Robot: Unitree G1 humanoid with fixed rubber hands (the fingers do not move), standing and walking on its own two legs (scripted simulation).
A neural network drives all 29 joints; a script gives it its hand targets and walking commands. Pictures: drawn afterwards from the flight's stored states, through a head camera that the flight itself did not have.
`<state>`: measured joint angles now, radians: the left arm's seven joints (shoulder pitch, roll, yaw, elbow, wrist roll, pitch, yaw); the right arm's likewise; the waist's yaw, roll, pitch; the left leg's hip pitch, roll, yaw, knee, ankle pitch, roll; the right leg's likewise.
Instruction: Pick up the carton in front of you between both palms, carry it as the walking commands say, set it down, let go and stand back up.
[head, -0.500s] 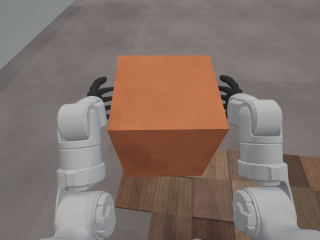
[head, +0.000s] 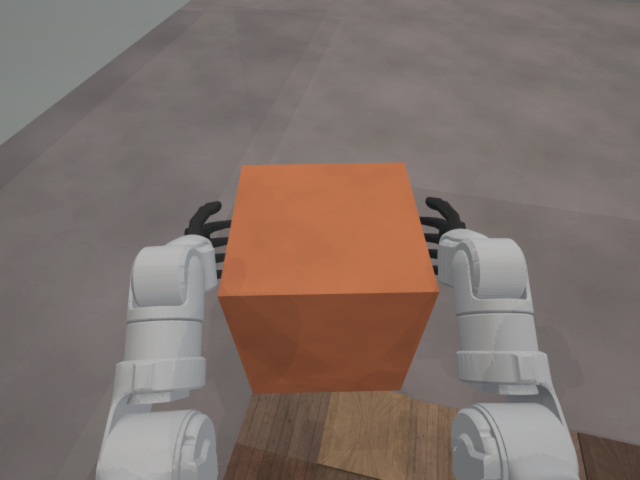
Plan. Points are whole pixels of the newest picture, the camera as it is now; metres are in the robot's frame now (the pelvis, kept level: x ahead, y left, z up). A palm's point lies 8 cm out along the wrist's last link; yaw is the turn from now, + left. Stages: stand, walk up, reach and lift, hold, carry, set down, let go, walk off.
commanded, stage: carry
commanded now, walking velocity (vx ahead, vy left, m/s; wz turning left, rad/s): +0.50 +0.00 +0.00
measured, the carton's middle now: (325, 283) +0.37 +0.02 +0.04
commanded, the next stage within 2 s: none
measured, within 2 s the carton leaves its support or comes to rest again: neither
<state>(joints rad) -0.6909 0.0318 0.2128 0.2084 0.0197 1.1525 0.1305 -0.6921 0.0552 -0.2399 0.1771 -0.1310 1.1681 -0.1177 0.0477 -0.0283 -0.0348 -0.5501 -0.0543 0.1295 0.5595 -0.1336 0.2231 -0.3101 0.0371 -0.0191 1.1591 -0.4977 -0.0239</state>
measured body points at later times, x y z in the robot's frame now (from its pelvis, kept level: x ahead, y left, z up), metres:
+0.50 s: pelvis +0.28 -0.05 +0.01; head +0.28 -0.06 +0.46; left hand +0.63 +0.09 +0.12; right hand +0.63 -0.21 +0.12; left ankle +0.16 +0.06 -0.65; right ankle +0.38 -0.15 -0.70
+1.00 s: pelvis +0.57 +0.00 +0.00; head +0.53 +0.02 +0.45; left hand +0.85 +0.16 +0.08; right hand +0.85 -0.14 +0.09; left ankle +0.63 +0.08 -0.73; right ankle +0.41 -0.13 -0.66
